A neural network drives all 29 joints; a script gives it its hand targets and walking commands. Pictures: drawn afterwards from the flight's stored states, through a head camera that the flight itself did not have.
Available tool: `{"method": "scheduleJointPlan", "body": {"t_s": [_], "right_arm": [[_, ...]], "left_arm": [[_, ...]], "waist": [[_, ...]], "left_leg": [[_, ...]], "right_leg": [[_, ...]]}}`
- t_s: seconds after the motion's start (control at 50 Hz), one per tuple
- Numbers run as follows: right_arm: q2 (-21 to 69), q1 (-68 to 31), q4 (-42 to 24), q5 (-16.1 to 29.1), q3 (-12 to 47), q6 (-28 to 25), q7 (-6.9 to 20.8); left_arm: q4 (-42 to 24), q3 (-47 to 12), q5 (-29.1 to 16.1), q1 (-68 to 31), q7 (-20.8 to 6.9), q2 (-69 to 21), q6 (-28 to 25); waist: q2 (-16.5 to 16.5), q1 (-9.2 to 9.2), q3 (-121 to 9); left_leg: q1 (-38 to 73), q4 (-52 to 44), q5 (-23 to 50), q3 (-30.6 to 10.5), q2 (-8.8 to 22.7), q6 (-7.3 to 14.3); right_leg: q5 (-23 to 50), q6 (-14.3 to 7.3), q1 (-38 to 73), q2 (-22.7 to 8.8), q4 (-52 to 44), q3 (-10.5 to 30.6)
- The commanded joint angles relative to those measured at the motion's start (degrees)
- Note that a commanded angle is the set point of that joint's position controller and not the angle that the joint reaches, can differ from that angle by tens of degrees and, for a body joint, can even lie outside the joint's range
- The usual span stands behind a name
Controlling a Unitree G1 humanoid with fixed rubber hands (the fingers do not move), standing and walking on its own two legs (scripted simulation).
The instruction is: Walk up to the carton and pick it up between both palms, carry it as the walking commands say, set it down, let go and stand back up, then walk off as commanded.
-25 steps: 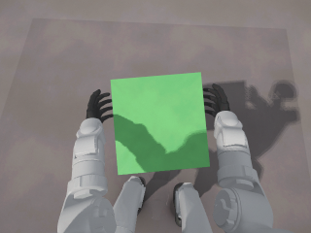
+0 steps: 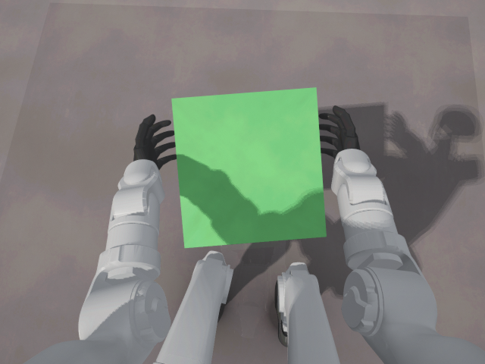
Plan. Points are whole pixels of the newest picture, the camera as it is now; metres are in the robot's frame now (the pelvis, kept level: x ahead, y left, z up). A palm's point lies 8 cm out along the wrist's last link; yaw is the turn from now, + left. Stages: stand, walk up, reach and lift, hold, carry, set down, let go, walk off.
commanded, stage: set down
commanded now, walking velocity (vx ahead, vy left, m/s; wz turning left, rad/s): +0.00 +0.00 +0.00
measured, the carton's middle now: (248, 168) +0.44 +0.04 -0.18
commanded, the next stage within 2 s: none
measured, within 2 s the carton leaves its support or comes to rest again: neither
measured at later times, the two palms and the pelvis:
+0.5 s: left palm (166, 166) +0.42 +0.21 -0.16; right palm (332, 156) +0.48 -0.12 -0.17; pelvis -0.02 +0.00 -0.07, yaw +0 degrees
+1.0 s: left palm (175, 167) +0.44 +0.21 -0.24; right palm (319, 156) +0.51 -0.11 -0.26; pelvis -0.03 +0.00 -0.14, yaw +1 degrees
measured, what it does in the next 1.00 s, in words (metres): lowers itself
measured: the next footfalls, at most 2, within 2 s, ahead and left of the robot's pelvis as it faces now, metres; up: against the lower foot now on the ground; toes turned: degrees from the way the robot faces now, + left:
none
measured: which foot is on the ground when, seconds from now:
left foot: down 0.00-1.00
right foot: down 0.00-1.00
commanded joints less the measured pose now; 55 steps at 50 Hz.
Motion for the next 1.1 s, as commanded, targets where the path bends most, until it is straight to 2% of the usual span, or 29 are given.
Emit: {"method": "scheduleJointPlan", "body": {"t_s": [0.0,0.32,0.66,1.08], "right_arm": [[55.5,-33.2,-1.3,8.2,25.7,-2.2,16.4],[52.7,-42.3,-0.2,9.2,23.9,-2.3,15.6],[50.4,-50.5,0.9,9.3,22.8,-1.8,14.7],[45.2,-56.9,0.8,11.7,24.6,-2.4,13.4]], "left_arm": [[-0.8,-31.5,-8.0,-38.9,-16.8,-49.7,-0.8],[-1.1,-30.0,-8.1,-47.9,-14.6,-48.2,-0.5],[-0.1,-26.0,-8.0,-55.6,-15.2,-44.7,-0.2],[-2.1,-25.4,-9.8,-62.5,-14.7,-39.5,-1.0]], "waist": [[-3.3,1.35,-49.3],[-3.5,2.19,-53.2],[-5.6,3.46,-55.8],[-6.5,3.63,-57.4]], "left_leg": [[25.8,-3.6,15.5,8.9,-3.8,1.3],[20.5,5.0,14.8,10.6,-3.9,0.8],[9.2,12.5,12.8,12.4,-3.6,1.0],[1.6,22.1,13.8,13.0,-3.1,0.5]], "right_leg": [[11.8,-0.2,27.6,3.1,-5.6,-5.7],[9.6,-0.2,18.8,4.1,3.3,-7.4],[10.2,0.1,15.0,4.0,11.0,-8.2],[12.7,0.4,10.5,3.5,21.4,-8.8]]}}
